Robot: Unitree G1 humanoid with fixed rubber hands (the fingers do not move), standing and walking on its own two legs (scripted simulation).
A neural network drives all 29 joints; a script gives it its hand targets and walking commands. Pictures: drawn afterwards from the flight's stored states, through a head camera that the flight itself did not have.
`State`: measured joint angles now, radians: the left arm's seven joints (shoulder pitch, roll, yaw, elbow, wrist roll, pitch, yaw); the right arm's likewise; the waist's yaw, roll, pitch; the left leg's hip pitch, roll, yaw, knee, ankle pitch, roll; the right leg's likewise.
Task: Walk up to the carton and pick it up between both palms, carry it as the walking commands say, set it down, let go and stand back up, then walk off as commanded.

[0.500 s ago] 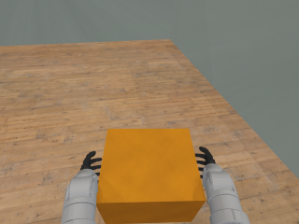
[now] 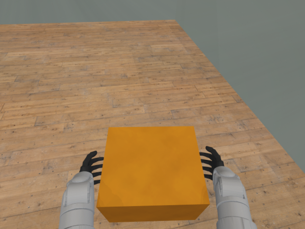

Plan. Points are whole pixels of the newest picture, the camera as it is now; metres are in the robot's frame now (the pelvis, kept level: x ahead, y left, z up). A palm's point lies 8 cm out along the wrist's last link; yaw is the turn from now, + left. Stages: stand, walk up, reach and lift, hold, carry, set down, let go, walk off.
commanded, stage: set down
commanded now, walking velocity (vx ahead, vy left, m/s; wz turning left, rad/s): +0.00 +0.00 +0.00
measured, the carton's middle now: (152, 173) +0.32 +0.01 -0.07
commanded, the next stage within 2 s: none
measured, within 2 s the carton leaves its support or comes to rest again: neither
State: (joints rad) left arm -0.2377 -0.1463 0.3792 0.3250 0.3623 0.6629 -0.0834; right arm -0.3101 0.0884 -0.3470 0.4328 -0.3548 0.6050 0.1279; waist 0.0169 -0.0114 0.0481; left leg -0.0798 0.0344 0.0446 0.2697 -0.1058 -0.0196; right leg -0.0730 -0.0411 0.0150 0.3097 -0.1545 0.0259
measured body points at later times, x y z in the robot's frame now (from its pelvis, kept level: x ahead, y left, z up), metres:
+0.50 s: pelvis -0.03 -0.01 -0.03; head +0.11 -0.01 +0.39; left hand +0.30 +0.20 -0.10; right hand +0.33 -0.16 -0.10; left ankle +0.03 +0.13 -0.75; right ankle +0.02 -0.14 -0.75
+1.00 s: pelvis -0.07 +0.00 -0.12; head +0.13 +0.02 +0.29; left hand +0.33 +0.19 -0.20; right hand +0.36 -0.17 -0.18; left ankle +0.03 +0.13 -0.75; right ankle +0.02 -0.14 -0.75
